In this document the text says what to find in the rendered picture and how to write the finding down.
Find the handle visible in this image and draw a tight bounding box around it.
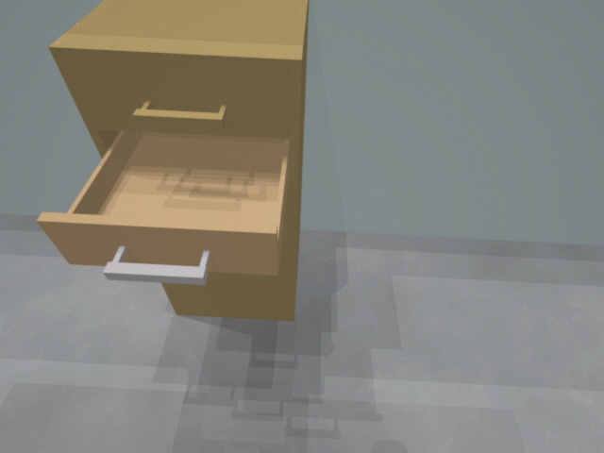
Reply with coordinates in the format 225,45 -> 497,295
103,246 -> 210,285
132,109 -> 226,130

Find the drawer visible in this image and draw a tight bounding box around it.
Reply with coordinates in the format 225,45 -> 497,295
36,130 -> 290,276

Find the cabinet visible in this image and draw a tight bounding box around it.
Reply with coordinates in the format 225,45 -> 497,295
49,0 -> 309,321

